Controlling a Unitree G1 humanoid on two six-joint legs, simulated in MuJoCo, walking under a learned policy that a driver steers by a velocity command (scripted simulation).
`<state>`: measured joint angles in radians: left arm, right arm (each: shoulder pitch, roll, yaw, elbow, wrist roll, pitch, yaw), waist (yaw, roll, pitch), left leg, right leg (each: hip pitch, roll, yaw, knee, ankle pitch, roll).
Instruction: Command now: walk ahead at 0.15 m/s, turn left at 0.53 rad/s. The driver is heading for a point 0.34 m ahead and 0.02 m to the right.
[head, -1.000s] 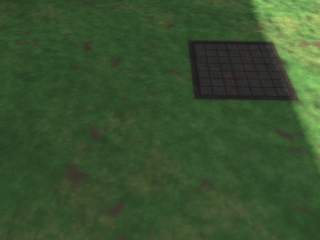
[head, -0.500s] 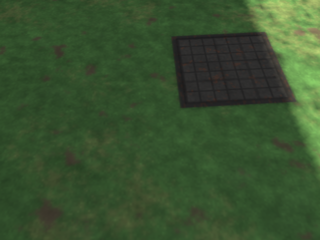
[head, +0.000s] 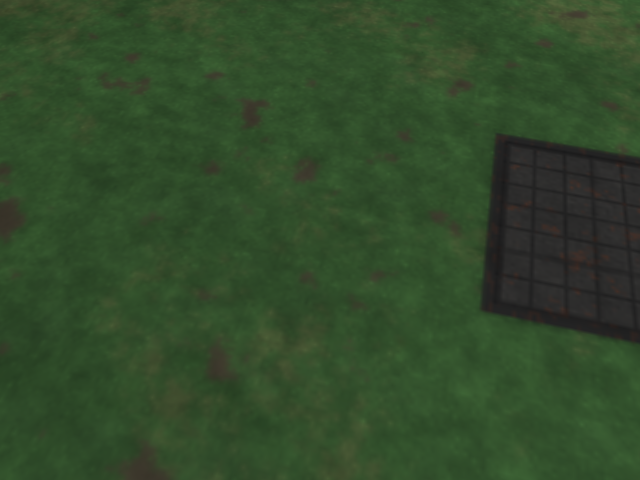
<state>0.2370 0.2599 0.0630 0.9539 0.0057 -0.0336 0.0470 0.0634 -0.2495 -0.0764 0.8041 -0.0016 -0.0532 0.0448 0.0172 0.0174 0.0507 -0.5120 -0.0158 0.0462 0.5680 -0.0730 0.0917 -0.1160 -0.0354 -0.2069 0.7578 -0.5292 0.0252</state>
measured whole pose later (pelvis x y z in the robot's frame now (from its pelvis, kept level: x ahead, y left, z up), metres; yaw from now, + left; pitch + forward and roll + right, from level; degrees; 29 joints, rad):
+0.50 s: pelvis +0.11 -0.03 +0.01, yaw +10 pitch +2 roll +0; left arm 0.21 0.25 0.05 0.85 0.02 -0.02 0.02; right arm 0.13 -0.23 -0.03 0.76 -0.03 -0.01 -0.01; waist 0.01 0.01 0.00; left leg -0.34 -0.10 -0.11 0.56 -0.23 0.04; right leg -0.33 -0.03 0.05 0.55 -0.27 0.04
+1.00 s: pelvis +0.15 -0.06 +0.02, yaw +9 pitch -1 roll +0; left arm 0.15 0.23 0.03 0.92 0.00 -0.03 0.01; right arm 0.20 -0.24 -0.05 0.92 0.00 0.01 -0.04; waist 0.00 0.00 0.04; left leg -0.21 -0.04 -0.12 0.52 -0.29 -0.01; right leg -0.21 0.03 0.04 0.53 -0.30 -0.02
